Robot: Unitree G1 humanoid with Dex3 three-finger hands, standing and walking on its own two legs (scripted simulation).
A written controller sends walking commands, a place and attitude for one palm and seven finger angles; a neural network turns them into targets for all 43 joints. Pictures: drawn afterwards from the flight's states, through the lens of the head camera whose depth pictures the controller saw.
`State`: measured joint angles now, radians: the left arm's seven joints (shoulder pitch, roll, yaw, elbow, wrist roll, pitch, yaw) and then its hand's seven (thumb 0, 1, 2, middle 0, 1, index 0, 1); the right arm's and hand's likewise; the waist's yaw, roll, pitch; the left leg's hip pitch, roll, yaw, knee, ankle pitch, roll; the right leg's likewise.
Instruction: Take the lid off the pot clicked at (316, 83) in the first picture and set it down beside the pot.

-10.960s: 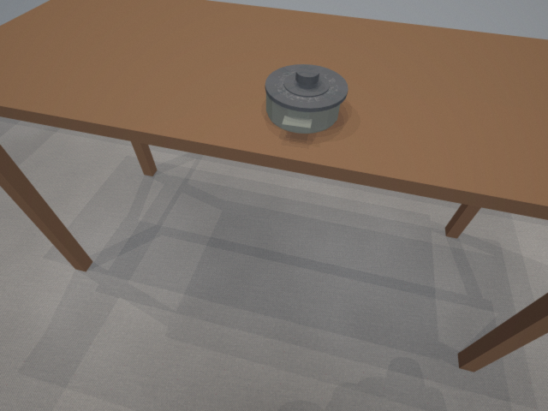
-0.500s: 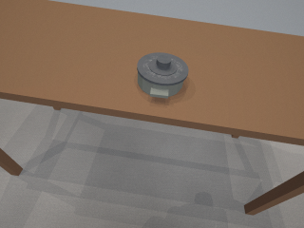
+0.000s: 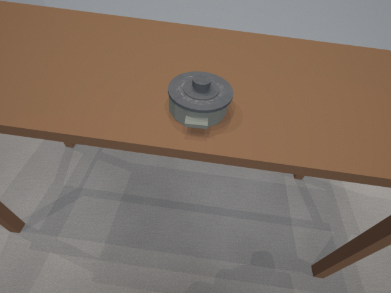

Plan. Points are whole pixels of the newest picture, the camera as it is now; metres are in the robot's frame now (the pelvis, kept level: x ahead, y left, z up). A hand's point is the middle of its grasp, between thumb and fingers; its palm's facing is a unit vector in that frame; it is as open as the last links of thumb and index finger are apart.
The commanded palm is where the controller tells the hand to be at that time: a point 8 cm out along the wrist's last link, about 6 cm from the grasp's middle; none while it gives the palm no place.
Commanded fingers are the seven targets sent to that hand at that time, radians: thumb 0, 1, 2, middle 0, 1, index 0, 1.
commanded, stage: shuffle to correct the standing spot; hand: left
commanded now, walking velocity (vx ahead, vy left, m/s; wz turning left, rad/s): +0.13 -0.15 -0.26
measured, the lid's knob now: (201, 82) +0.54 +0.04 +0.16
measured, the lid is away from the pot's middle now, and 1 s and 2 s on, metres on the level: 0.00 0.00 0.00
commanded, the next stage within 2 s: come to a stop and stand still in 0.30 s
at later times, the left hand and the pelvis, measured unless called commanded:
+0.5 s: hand out of the picture +0.08 +0.13 -0.19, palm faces +0.02 -0.99 -0.13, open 7.4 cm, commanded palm none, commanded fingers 0.00 0.90 0.90 -0.20 -0.30 -0.20 -0.30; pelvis +0.06 -0.04 +0.00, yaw -1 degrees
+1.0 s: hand out of the picture +0.12 +0.14 -0.20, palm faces +0.04 -0.98 -0.18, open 7.4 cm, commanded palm none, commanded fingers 0.00 0.90 0.90 -0.20 -0.30 -0.20 -0.30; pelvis +0.04 -0.05 -0.02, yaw +0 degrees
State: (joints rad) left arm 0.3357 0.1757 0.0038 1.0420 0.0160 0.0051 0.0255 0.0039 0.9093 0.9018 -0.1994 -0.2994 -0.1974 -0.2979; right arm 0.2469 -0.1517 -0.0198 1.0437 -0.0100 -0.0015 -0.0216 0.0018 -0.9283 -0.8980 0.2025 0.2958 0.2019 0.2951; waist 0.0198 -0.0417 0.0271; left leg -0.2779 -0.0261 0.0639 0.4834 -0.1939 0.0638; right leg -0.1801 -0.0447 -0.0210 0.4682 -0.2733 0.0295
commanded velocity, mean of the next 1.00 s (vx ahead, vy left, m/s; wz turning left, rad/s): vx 0.02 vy -0.02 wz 0.00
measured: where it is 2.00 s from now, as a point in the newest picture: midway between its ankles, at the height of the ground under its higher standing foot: outside the picture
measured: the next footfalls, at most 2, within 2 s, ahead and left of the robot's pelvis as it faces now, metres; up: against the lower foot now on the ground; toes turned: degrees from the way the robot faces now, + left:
right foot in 0.64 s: +0.15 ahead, -0.21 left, +0.00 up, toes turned -2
left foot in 0.98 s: +0.11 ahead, +0.04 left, +0.00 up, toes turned +1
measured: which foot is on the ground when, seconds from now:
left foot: down 0.00-0.66, up 0.68-0.96, down 0.98-1.00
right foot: down 0.00-0.36, up 0.38-0.62, down 0.64-1.00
